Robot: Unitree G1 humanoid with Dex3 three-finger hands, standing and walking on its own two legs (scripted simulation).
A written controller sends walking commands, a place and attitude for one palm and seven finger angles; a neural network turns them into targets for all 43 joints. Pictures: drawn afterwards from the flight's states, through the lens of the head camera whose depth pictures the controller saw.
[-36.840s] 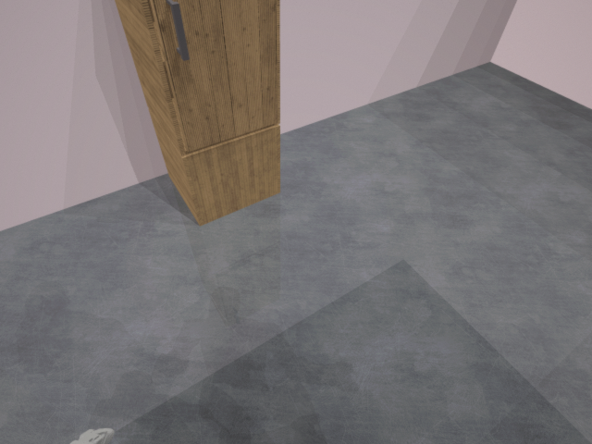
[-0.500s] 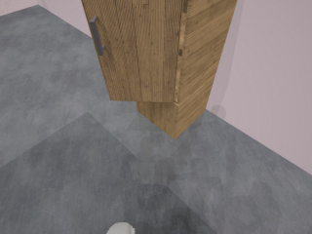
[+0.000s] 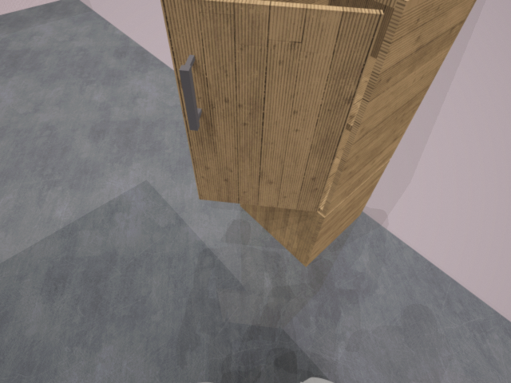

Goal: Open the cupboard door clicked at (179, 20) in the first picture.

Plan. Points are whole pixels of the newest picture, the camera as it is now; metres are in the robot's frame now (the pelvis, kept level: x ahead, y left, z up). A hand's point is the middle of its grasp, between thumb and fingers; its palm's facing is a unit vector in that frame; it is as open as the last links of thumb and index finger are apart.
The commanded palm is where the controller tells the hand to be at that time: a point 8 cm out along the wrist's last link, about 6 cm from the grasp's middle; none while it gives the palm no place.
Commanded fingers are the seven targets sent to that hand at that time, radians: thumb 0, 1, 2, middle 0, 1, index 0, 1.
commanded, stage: come to a stop and stand still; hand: left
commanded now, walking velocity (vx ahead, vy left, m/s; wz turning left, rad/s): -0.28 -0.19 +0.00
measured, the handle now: (192, 94) +0.62 +0.21 +0.08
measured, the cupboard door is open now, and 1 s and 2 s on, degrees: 41 41 41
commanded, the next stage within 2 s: look again from close up in 1.20 s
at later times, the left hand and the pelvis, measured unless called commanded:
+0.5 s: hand (167, 377) +0.14 +0.17 -0.18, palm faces +0.03 -0.98 -0.17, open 7.4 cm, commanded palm none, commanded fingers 0.00 0.90 0.90 -0.20 -0.30 -0.20 -0.30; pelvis +0.05 +0.00 +0.00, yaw +0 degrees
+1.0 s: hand out of the picture +0.02 +0.18 -0.16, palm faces +0.00 -0.97 -0.25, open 7.4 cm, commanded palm none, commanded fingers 0.00 0.90 0.90 -0.20 -0.30 -0.20 -0.30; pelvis +0.01 +0.00 +0.00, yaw -1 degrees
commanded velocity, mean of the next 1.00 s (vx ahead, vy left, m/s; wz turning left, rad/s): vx -0.10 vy -0.01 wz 0.00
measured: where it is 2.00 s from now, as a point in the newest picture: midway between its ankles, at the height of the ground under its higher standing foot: outside the picture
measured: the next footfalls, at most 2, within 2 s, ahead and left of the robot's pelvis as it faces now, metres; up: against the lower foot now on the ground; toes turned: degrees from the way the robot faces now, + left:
right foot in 0.18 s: +0.07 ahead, -0.14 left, +0.00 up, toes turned -1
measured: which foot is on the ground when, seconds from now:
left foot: down 0.00-1.00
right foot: up 0.00-0.16, down 0.18-1.00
